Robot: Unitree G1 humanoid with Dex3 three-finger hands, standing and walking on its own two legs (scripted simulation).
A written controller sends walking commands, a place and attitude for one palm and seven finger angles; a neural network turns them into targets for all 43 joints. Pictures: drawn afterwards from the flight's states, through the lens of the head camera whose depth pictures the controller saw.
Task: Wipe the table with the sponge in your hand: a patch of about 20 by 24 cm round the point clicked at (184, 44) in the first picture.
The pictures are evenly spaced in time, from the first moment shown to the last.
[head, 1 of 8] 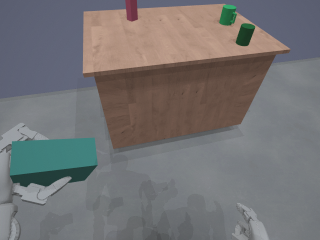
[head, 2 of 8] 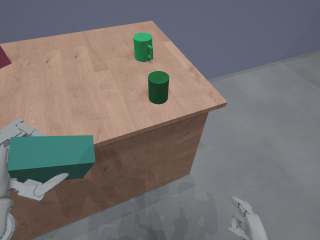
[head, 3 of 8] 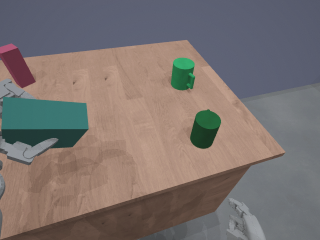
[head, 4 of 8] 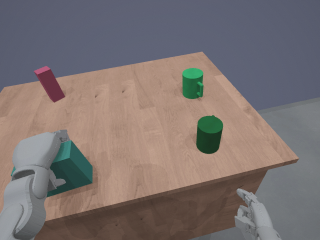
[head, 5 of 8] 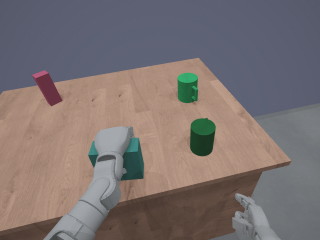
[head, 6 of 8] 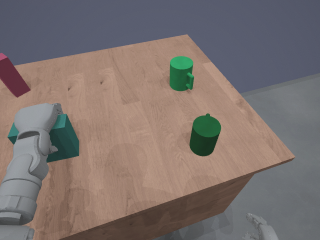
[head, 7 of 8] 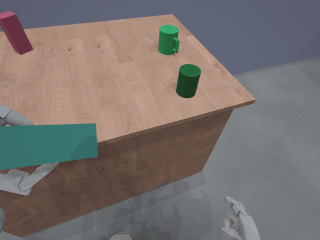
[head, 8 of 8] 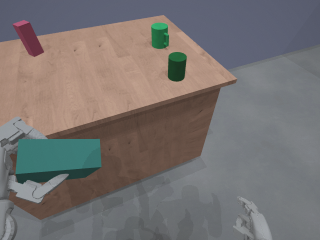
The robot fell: no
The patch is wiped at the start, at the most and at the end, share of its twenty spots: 0.00 1.00 1.00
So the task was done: no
